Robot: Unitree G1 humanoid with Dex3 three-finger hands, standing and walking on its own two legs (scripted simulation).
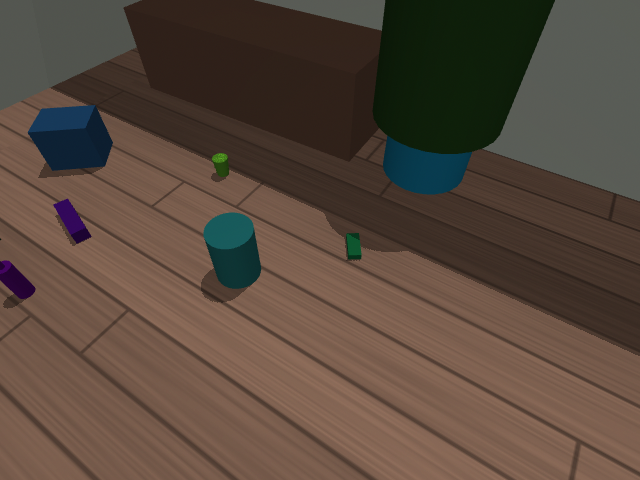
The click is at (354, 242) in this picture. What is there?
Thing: flat box
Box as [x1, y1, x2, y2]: [346, 233, 361, 258]
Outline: 346,233 348,258 360,258 361,254 358,233
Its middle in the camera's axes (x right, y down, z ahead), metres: +0.14 +0.02 +1.62
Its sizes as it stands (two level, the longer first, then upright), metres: 0.117 0.052 0.027
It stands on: the floor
